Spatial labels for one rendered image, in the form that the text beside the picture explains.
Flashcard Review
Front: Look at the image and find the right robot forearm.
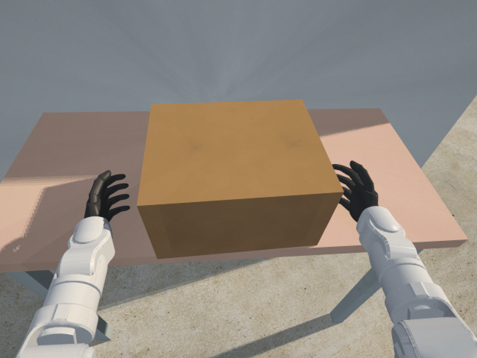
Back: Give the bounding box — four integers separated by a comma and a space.
356, 206, 477, 346

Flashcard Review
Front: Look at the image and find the carton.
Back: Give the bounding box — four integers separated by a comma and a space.
137, 100, 344, 259

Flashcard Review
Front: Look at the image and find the table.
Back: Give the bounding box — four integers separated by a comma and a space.
0, 108, 468, 341

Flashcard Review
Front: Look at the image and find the left robot hand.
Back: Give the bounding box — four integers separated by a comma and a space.
84, 170, 130, 222

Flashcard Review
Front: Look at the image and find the left robot forearm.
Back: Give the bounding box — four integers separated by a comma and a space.
15, 216, 115, 358

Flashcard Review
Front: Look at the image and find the robot left upper arm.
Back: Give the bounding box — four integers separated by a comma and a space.
19, 343, 96, 358

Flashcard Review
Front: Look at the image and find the right robot hand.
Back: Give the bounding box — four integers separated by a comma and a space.
332, 160, 378, 222

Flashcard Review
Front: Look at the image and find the robot right upper arm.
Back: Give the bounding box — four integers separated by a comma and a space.
391, 316, 477, 358

